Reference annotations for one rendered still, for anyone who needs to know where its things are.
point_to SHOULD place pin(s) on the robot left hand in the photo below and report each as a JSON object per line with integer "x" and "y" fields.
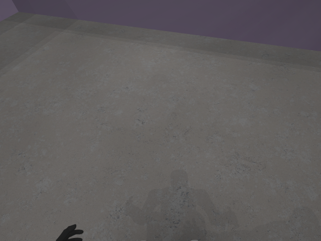
{"x": 68, "y": 232}

